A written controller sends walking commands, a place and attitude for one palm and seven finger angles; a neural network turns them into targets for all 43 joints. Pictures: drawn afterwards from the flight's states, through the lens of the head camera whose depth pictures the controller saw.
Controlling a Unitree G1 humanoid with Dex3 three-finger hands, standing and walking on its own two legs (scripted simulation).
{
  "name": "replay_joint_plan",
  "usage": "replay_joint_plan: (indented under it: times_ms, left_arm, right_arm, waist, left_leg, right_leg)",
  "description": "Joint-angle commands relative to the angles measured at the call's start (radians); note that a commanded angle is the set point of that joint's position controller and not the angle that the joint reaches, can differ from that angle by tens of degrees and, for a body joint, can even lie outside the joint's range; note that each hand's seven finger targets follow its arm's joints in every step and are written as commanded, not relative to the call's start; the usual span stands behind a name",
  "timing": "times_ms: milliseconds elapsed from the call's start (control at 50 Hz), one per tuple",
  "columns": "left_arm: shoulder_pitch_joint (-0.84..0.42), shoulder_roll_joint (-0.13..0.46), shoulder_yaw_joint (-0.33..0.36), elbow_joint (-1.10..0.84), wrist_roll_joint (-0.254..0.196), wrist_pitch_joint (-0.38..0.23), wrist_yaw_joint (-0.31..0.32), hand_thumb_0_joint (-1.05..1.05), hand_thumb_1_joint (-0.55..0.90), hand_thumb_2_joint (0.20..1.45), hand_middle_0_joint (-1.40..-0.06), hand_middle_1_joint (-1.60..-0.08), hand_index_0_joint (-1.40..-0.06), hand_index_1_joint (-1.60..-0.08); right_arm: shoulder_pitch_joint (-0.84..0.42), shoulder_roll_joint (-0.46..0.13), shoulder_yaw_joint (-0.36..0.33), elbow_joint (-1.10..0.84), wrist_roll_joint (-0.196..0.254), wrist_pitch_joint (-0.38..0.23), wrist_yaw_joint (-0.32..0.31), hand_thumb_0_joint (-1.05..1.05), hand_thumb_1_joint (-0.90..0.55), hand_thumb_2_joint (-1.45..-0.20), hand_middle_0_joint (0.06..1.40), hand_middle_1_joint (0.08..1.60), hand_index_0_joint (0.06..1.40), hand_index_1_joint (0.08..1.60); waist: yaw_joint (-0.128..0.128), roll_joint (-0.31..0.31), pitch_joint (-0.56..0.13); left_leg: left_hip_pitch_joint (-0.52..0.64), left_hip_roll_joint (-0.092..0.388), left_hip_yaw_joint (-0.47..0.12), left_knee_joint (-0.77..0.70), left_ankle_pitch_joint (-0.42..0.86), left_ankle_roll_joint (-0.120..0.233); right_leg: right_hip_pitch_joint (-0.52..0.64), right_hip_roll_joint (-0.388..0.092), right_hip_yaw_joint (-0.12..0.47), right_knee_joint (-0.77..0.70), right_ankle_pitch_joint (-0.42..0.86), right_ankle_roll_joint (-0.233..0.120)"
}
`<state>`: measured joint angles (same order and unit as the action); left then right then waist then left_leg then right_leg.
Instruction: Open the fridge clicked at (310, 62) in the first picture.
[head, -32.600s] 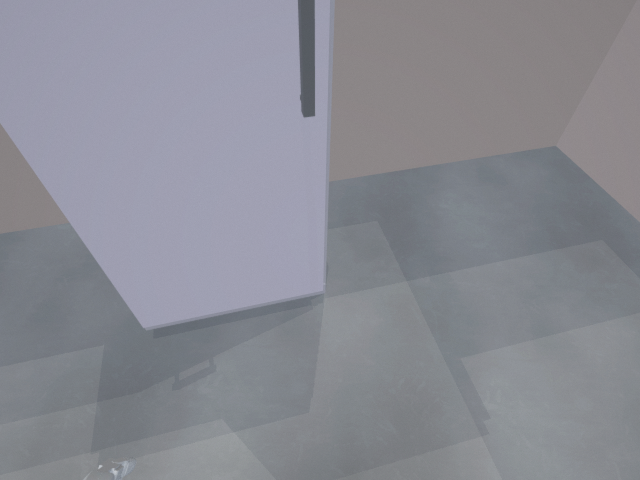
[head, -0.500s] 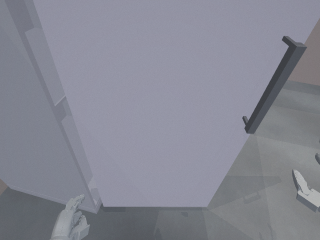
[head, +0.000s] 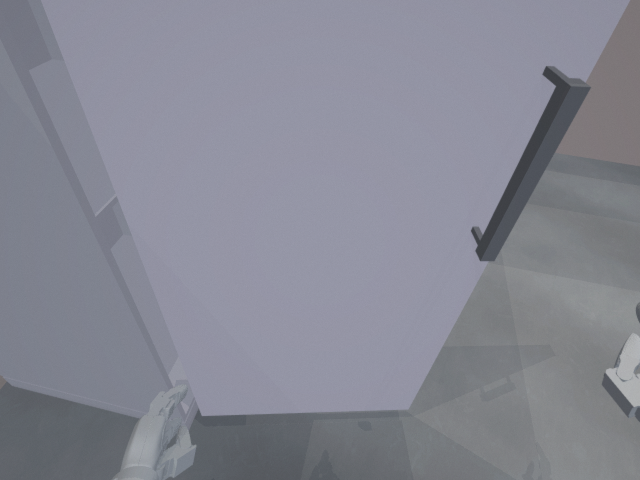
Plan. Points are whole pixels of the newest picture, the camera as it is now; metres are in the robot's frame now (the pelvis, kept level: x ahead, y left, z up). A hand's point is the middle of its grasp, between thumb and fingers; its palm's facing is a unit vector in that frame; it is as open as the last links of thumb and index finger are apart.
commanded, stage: step back with the hand held close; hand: right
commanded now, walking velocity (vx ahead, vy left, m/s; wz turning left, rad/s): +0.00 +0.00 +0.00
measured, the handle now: (514, 175) +0.45 -0.26 +0.19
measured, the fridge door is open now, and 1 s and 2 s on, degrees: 75 75 75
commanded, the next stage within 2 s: stop stepping back and stand still in 1.08 s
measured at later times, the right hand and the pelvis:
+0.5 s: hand out of the picture +0.13 -0.30 +0.15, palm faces +0.46 +0.77 -0.45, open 7.4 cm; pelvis -0.06 -0.02 -0.01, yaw +0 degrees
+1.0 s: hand out of the picture +0.03 -0.31 +0.16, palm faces +0.56 +0.73 -0.40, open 7.4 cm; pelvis -0.14 -0.03 -0.03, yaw -5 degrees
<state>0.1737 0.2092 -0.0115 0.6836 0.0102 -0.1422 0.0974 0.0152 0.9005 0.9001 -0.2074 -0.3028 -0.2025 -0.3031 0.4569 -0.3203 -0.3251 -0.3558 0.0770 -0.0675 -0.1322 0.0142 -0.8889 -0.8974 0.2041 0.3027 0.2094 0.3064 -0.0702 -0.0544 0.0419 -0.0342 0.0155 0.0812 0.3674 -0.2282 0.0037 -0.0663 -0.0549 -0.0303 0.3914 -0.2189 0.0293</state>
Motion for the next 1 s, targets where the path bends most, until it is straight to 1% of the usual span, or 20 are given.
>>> replay_joint_plan:
  times_ms: [0,40,60,80,100,140,200,280,380,480,540,580,620,680,720,780,860,880,920,980]
  left_arm:
    - [-0.137,0.116,0.041,-0.159,-0.001,-0.061,0.01,0.0,0.9,0.9,-0.2,-0.3,-0.2,-0.3]
    - [-0.143,0.117,0.038,-0.165,-0.003,-0.062,0.01,0.0,0.9,0.9,-0.2,-0.3,-0.2,-0.3]
    - [-0.122,0.133,0.032,-0.203,-0.013,-0.03,0.0,0.0,0.9,0.9,-0.2,-0.3,-0.2,-0.3]
    - [-0.124,0.123,0.03,-0.187,-0.011,-0.013,-0.003,0.0,0.9,0.9,-0.2,-0.3,-0.2,-0.3]
    - [-0.116,0.112,0.028,-0.191,-0.01,0.001,-0.004,0.0,0.9,0.9,-0.2,-0.3,-0.2,-0.3]
    - [-0.102,0.119,0.034,-0.221,-0.016,0.025,-0.009,0.0,0.9,0.9,-0.2,-0.3,-0.2,-0.3]
    - [-0.098,0.128,0.04,-0.242,-0.021,0.055,-0.004,0.0,0.9,0.9,-0.2,-0.3,-0.2,-0.3]
    - [-0.108,0.139,0.042,-0.26,-0.023,0.074,0.01,0.0,0.9,0.9,-0.2,-0.3,-0.2,-0.3]
    - [-0.101,0.15,0.041,-0.27,-0.023,0.071,0.018,0.0,0.9,0.9,-0.2,-0.3,-0.2,-0.3]
    - [-0.083,0.149,0.041,-0.257,-0.023,0.049,0.014,0.0,0.9,0.9,-0.2,-0.3,-0.2,-0.3]
    - [-0.079,0.137,0.035,-0.247,-0.019,0.039,0.014,0.0,0.9,0.9,-0.2,-0.3,-0.2,-0.3]
    - [-0.076,0.144,0.037,-0.238,-0.011,0.029,0.018,0.0,0.9,0.9,-0.2,-0.3,-0.2,-0.3]
    - [-0.077,0.138,0.032,-0.242,-0.011,0.022,0.02,0.0,0.9,0.9,-0.2,-0.3,-0.2,-0.3]
    - [-0.078,0.153,0.037,-0.25,-0.012,0.006,0.024,0.0,0.9,0.9,-0.2,-0.3,-0.2,-0.3]
    - [-0.077,0.153,0.039,-0.258,-0.015,-0.005,0.021,0.0,0.9,0.9,-0.2,-0.3,-0.2,-0.3]
    - [-0.068,0.152,0.046,-0.262,-0.012,-0.017,0.018,0.0,0.9,0.9,-0.2,-0.3,-0.2,-0.3]
    - [-0.055,0.14,0.045,-0.247,0.001,-0.022,0.012,0.0,0.9,0.9,-0.2,-0.3,-0.2,-0.3]
    - [-0.052,0.143,0.047,-0.238,0.007,-0.025,0.013,0.0,0.9,0.9,-0.2,-0.3,-0.2,-0.3]
    - [-0.04,0.134,0.044,-0.22,0.007,-0.021,0.013,0.0,0.9,0.9,-0.2,-0.3,-0.2,-0.3]
    - [-0.032,0.139,0.05,-0.202,0.006,-0.014,0.015,0.0,0.9,0.9,-0.2,-0.3,-0.2,-0.3]
  right_arm:
    - [-0.083,-0.195,-0.13,-0.217,-0.005,-0.062,-0.02,0.0,-0.9,-0.9,0.2,0.3,0.2,0.3]
    - [-0.155,-0.2,-0.118,-0.279,-0.005,-0.068,-0.023,0.0,-0.9,-0.9,0.2,0.3,0.2,0.3]
    - [-0.184,-0.288,-0.199,-0.297,-0.009,-0.09,-0.022,0.0,-0.9,-0.9,0.2,0.3,0.2,0.3]
    - [-0.166,-0.29,-0.206,-0.276,-0.018,-0.096,-0.019,0.0,-0.9,-0.9,0.2,0.3,0.2,0.3]
    - [-0.064,-0.22,-0.149,-0.234,-0.021,-0.089,-0.013,0.0,-0.9,-0.9,0.2,0.3,0.2,0.3]
    - [0.027,-0.202,-0.141,-0.249,-0.02,-0.083,-0.014,0.0,-0.9,-0.9,0.2,0.3,0.2,0.3]
    - [0.09,-0.229,-0.172,-0.285,-0.014,-0.079,-0.022,0.0,-0.9,-0.9,0.2,0.3,0.2,0.3]
    - [0.069,-0.274,-0.207,-0.336,-0.01,-0.083,-0.034,0.0,-0.9,-0.9,0.2,0.3,0.2,0.3]
    - [0.039,-0.266,-0.204,-0.333,-0.012,-0.095,-0.043,0.0,-0.9,-0.9,0.2,0.3,0.2,0.3]
    - [0.001,-0.25,-0.181,-0.313,-0.027,-0.118,-0.052,0.0,-0.9,-0.9,0.2,0.3,0.2,0.3]
    - [-0.02,-0.245,-0.166,-0.307,-0.039,-0.135,-0.065,0.0,-0.9,-0.9,0.2,0.3,0.2,0.3]
    - [-0.047,-0.275,-0.19,-0.344,-0.043,-0.147,-0.076,0.0,-0.9,-0.9,0.2,0.3,0.2,0.3]
    - [-0.037,-0.254,-0.18,-0.349,-0.042,-0.156,-0.078,0.0,-0.9,-0.9,0.2,0.3,0.2,0.3]
    - [-0.004,-0.254,-0.2,-0.336,-0.049,-0.172,-0.079,0.0,-0.9,-0.9,0.2,0.3,0.2,0.3]
    - [0.022,-0.238,-0.196,-0.347,-0.051,-0.18,-0.072,0.0,-0.9,-0.9,0.2,0.3,0.2,0.3]
    - [0.06,-0.264,-0.23,-0.339,-0.052,-0.192,-0.066,0.0,-0.9,-0.9,0.2,0.3,0.2,0.3]
    - [0.014,-0.268,-0.224,-0.382,-0.055,-0.202,-0.068,0.0,-0.9,-0.9,0.2,0.3,0.2,0.3]
    - [-0.016,-0.284,-0.234,-0.404,-0.056,-0.205,-0.072,0.0,-0.9,-0.9,0.2,0.3,0.2,0.3]
    - [-0.024,-0.263,-0.215,-0.371,-0.053,-0.204,-0.077,0.0,-0.9,-0.9,0.2,0.3,0.2,0.3]
    - [-0.061,-0.256,-0.2,-0.347,-0.052,-0.202,-0.086,0.0,-0.9,-0.9,0.2,0.3,0.2,0.3]
  waist:
    - [0.005,-0.007,-0.062]
    - [0.01,-0.021,-0.083]
    - [0.041,0.003,-0.01]
    - [0.042,0.003,-0.031]
    - [0.048,0.046,-0.066]
    - [0.047,0.018,-0.17]
    - [0.046,-0.01,-0.235]
    - [0.043,-0.034,-0.221]
    - [0.037,-0.066,-0.182]
    - [0.051,0.023,-0.12]
    - [0.059,0.061,-0.081]
    - [0.061,0.037,-0.098]
    - [0.06,0.0,-0.114]
    - [0.056,-0.107,-0.117]
    - [0.053,-0.136,-0.135]
    - [0.052,-0.111,-0.143]
    - [0.061,0.006,-0.098]
    - [0.062,0.006,-0.101]
    - [0.065,0.057,-0.101]
    - [0.071,0.069,-0.103]
  left_leg:
    - [-0.022,-0.018,-0.017,-0.064,0.15,-0.005]
    - [-0.016,-0.019,-0.016,-0.062,0.145,-0.005]
    - [-0.13,0.033,-0.051,-0.076,0.193,-0.011]
    - [-0.133,0.063,-0.056,-0.065,0.236,0.0]
    - [-0.145,0.082,-0.053,-0.045,0.287,0.001]
    - [-0.114,0.1,-0.051,0.01,0.341,0.006]
    - [-0.103,0.09,-0.041,0.066,0.348,0.004]
    - [-0.133,0.052,-0.035,0.099,0.24,-0.007]
    - [-0.111,0.01,-0.039,0.142,0.075,-0.018]
    - [-0.199,0.068,-0.111,0.039,-0.127,0.003]
    - [-0.319,0.11,-0.15,-0.038,-0.309,0.023]
    - [-0.329,0.107,-0.137,-0.025,-0.302,0.027]
    - [-0.295,0.08,-0.109,0.02,-0.26,0.017]
    - [-0.157,0.009,-0.072,0.128,-0.207,-0.004]
    - [-0.074,-0.029,-0.056,0.208,-0.13,-0.009]
    - [-0.047,-0.034,-0.087,0.2,-0.111,-0.005]
    - [-0.242,0.048,-0.21,0.052,-0.238,0.034]
    - [-0.287,0.067,-0.233,0.031,-0.236,0.045]
    - [-0.385,0.092,-0.242,0.003,-0.275,0.051]
    - [-0.51,0.106,-0.232,-0.031,-0.37,0.057]
  right_leg:
    - [-0.013,0.045,-0.021,-0.053,0.162,-0.038]
    - [-0.005,0.049,-0.016,-0.054,0.164,-0.036]
    - [-0.105,0.005,0.016,0.027,0.214,-0.05]
    - [-0.111,0.003,0.024,0.055,0.224,-0.044]
    - [-0.102,0.001,0.018,0.09,0.266,-0.04]
    - [-0.093,-0.005,0.014,0.123,0.34,-0.036]
    - [-0.107,-0.023,0.031,0.124,0.427,-0.034]
    - [-0.156,-0.044,0.065,0.086,0.406,-0.04]
    - [-0.302,-0.073,0.107,0.007,0.202,-0.061]
    - [-0.398,-0.034,0.083,0.042,-0.191,-0.062]
    - [-0.384,-0.014,0.066,0.103,-0.273,-0.055]
    - [-0.37,-0.016,0.079,0.096,-0.255,-0.054]
    - [-0.388,-0.034,0.106,0.054,-0.253,-0.06]
    - [-0.521,-0.077,0.174,-0.06,-0.377,-0.082]
    - [-0.574,-0.094,0.2,-0.103,-0.41,-0.091]
    - [-0.603,-0.083,0.187,-0.074,-0.429,-0.097]
    - [-0.517,-0.021,0.115,0.095,-0.386,-0.066]
    - [-0.477,-0.015,0.11,0.122,-0.354,-0.06]
    - [-0.403,-0.008,0.1,0.174,-0.323,-0.048]
    - [-0.322,-0.002,0.101,0.236,-0.326,-0.042]
